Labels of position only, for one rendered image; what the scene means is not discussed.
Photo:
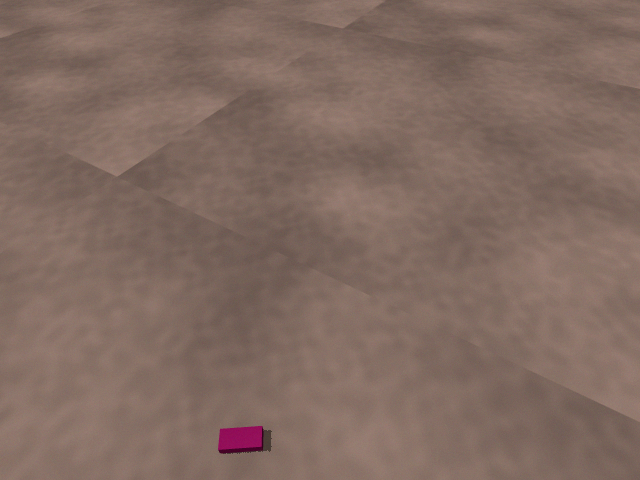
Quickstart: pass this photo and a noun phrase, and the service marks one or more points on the small box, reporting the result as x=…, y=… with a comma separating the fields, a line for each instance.
x=242, y=439

